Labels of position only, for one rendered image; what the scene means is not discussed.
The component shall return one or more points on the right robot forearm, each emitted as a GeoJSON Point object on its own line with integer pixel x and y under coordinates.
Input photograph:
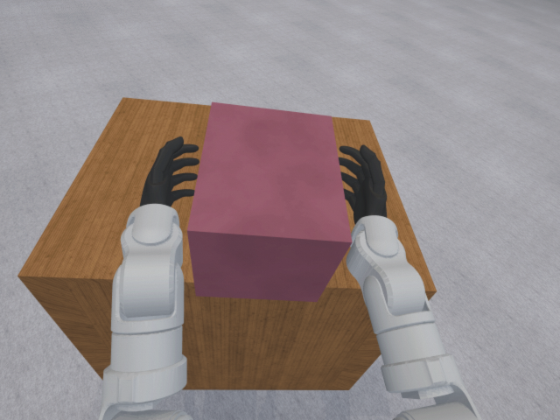
{"type": "Point", "coordinates": [415, 362]}

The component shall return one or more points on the robot left hand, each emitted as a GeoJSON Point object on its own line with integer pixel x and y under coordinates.
{"type": "Point", "coordinates": [160, 181]}

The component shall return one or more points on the carton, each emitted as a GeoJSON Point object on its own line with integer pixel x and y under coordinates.
{"type": "Point", "coordinates": [269, 216]}

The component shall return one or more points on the robot right upper arm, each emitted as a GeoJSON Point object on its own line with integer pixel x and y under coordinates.
{"type": "Point", "coordinates": [444, 411]}

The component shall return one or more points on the pedestal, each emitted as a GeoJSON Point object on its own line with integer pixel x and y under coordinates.
{"type": "Point", "coordinates": [230, 343]}

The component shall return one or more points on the robot right hand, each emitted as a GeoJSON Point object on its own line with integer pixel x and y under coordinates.
{"type": "Point", "coordinates": [369, 196]}

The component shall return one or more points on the left robot forearm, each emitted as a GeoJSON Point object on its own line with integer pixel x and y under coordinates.
{"type": "Point", "coordinates": [147, 364]}

